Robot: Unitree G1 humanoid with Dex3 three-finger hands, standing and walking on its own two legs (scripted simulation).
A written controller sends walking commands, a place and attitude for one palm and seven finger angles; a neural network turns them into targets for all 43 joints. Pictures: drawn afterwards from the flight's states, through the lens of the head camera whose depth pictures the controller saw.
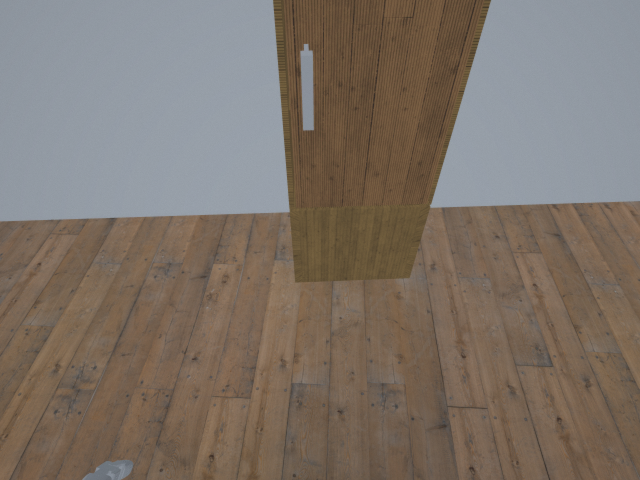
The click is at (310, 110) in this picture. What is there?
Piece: cupboard door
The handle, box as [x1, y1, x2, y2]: [300, 44, 313, 129]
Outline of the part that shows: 304,44 304,50 300,51 303,129 313,129 312,51 309,51 307,44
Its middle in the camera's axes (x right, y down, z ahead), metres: -0.03 -0.34 +0.88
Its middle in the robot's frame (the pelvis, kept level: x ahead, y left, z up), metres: +0.89 +0.08 +0.05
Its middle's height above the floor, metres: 0.82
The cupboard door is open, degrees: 0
